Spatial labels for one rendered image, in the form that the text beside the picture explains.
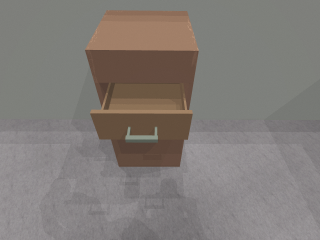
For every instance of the drawer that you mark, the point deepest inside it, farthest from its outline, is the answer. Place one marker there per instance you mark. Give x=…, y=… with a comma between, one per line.
x=142, y=107

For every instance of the cabinet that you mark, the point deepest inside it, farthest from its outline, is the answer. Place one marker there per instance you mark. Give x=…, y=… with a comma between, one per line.
x=144, y=46

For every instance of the handle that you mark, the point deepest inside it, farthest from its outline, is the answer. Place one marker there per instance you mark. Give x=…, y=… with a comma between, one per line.
x=141, y=138

